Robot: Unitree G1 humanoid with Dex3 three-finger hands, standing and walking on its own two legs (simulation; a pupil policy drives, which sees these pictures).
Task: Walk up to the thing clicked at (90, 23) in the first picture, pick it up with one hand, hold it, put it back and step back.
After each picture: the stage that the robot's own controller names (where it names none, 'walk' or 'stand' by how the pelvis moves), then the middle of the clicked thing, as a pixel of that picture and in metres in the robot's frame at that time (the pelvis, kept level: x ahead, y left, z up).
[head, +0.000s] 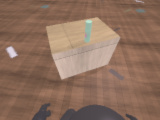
stand; (87, 32) +0.90 +0.05 -0.02
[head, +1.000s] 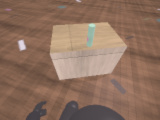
rise first; (90, 36) +0.82 +0.05 +0.00
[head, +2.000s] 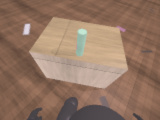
rise first; (80, 44) +0.56 +0.15 +0.01
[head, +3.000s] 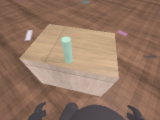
stand; (67, 51) +0.50 +0.21 +0.01
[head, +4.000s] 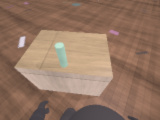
stand; (62, 56) +0.48 +0.24 -0.02
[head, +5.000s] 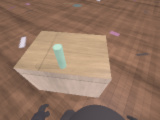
stand; (60, 57) +0.47 +0.26 -0.02
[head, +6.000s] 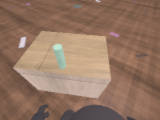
stand; (60, 57) +0.47 +0.26 -0.02
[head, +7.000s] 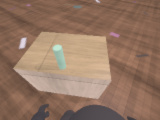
stand; (60, 58) +0.47 +0.26 -0.02
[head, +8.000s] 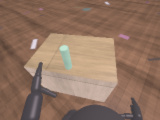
rise first; (66, 58) +0.47 +0.24 -0.02
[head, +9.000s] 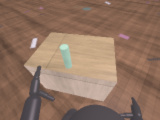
go down; (66, 57) +0.48 +0.24 -0.02
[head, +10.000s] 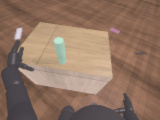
go down; (61, 52) +0.49 +0.22 +0.00
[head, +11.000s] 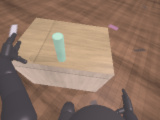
go down; (60, 49) +0.49 +0.22 +0.03
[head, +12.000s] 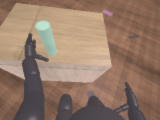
close in; (48, 41) +0.49 +0.24 +0.06
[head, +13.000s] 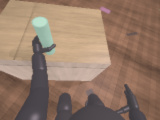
close; (46, 39) +0.49 +0.23 +0.07
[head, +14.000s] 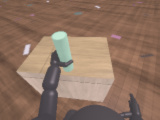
lift; (64, 54) +0.34 +0.15 +0.20
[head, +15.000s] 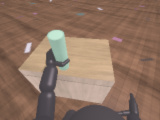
hold; (60, 53) +0.32 +0.18 +0.22
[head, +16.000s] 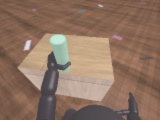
hold; (62, 57) +0.32 +0.17 +0.19
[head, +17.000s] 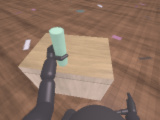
crouch; (60, 49) +0.38 +0.20 +0.18
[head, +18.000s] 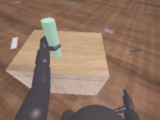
lower; (53, 40) +0.47 +0.22 +0.17
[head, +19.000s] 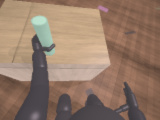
lower; (46, 39) +0.50 +0.23 +0.07
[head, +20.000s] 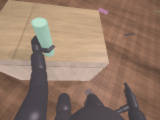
lower; (45, 40) +0.49 +0.23 +0.07
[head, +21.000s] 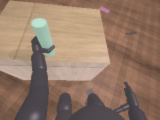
lower; (45, 41) +0.49 +0.23 +0.07
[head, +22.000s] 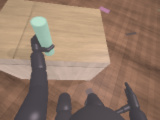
lower; (45, 40) +0.49 +0.24 +0.08
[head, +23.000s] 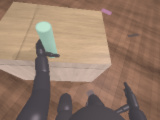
open; (49, 43) +0.47 +0.22 +0.07
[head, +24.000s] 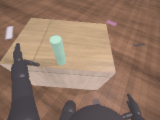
sink last; (59, 52) +0.45 +0.21 +0.04
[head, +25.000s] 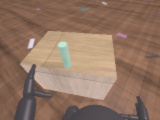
stand; (65, 56) +0.47 +0.23 +0.03
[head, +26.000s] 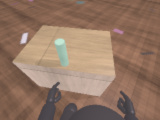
stand; (62, 54) +0.47 +0.23 +0.03
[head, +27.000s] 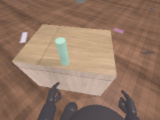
stand; (63, 53) +0.46 +0.22 +0.04
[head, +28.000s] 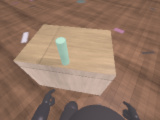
stand; (63, 53) +0.47 +0.22 +0.03
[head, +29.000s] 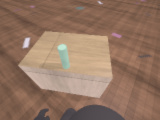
stand; (64, 58) +0.48 +0.23 -0.02
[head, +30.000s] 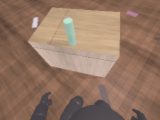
walk; (70, 33) +0.63 +0.21 +0.00
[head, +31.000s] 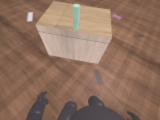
walk; (76, 18) +0.94 +0.18 -0.01
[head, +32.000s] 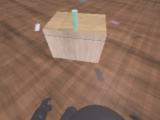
stand; (75, 21) +1.10 +0.23 +0.00
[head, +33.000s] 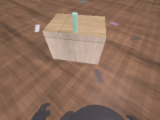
stand; (75, 23) +1.08 +0.23 -0.02
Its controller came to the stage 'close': yes
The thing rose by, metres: 0.23
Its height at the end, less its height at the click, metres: +0.00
